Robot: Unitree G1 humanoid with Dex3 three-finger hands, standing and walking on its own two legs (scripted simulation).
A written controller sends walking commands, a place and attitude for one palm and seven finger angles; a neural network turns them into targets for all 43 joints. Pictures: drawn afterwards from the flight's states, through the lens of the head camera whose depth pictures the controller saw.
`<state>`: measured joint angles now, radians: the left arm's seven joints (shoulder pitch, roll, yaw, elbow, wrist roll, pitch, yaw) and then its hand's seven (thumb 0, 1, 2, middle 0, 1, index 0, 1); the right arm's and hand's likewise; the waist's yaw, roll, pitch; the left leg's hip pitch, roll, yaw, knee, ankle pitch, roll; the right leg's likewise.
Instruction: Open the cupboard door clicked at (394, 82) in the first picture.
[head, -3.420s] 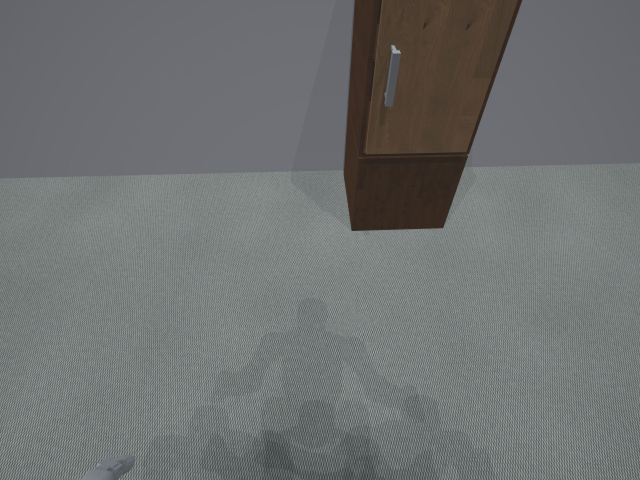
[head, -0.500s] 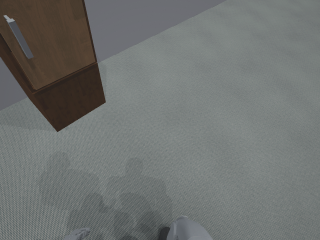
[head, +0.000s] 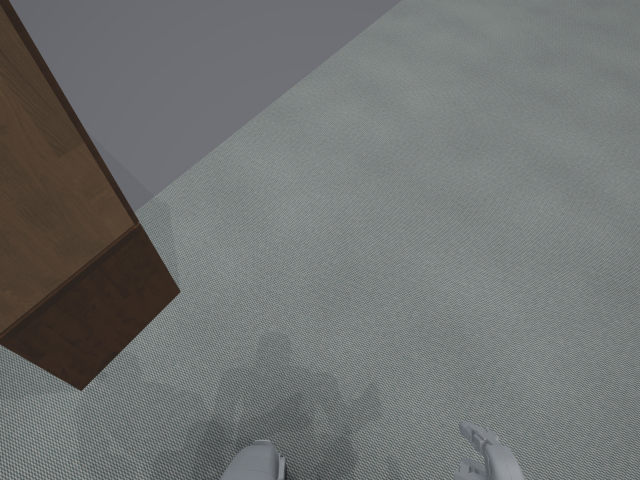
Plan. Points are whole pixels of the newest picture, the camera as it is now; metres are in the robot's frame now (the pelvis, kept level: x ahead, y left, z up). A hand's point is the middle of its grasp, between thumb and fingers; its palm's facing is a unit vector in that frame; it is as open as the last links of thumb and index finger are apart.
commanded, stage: walk to a spot facing it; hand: left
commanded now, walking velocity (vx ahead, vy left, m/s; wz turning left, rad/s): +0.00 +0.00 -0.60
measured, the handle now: out of the picture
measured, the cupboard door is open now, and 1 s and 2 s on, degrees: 0 0 0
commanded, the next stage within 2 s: none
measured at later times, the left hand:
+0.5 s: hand (259, 340) +0.33 +0.15 -0.15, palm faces -0.32 -0.91 -0.25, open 7.3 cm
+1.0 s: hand (265, 308) +0.40 +0.16 -0.17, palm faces -0.53 -0.83 -0.17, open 7.4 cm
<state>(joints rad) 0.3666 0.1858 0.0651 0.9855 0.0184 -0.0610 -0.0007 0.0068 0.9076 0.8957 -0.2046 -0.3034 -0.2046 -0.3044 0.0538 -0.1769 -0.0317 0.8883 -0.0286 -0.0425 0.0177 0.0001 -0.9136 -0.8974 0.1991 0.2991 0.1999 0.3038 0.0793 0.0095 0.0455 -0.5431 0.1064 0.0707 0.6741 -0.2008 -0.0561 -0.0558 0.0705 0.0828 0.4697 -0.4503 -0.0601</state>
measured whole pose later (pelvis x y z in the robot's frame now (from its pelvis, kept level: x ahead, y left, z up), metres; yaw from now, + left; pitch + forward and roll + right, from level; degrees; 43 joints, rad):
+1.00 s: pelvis +0.21 +0.04 +0.01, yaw -38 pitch +0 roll -2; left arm 0.19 0.25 0.10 0.90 0.02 0.08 -0.02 0.01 0.91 0.90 -0.20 -0.30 -0.20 -0.30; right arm 0.18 -0.17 -0.03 0.88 -0.03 0.01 -0.02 0.00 -0.91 -0.90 0.20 0.30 0.20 0.30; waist 0.02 -0.07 0.05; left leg -0.28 0.07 0.14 0.59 -0.31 0.03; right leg -0.50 0.05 0.07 0.96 -0.40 0.06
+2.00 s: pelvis +0.24 +0.01 +0.00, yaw -72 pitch +0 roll -1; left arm 0.33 0.23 0.09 0.99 0.01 0.04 -0.02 0.01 0.91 0.90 -0.21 -0.30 -0.21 -0.30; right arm 0.15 -0.22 -0.04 0.88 -0.03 -0.02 0.00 0.00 -0.91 -0.90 0.20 0.30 0.20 0.30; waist 0.06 -0.06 0.02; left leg -0.29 0.04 0.09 0.58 -0.30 0.00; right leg -0.29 0.07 0.13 0.66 -0.41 0.00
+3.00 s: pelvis +0.29 -0.16 +0.00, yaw -86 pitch +0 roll -1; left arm 0.17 0.19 0.06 0.95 0.01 0.04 0.02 0.01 0.91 0.90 -0.21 -0.30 -0.21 -0.30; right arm 0.25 -0.15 -0.04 0.98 -0.03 0.02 0.01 0.00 -0.92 -0.90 0.20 0.30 0.20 0.30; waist -0.01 -0.04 0.05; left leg -0.35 0.04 0.09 0.67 -0.32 0.04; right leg -0.35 -0.05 -0.10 0.92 -0.52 0.04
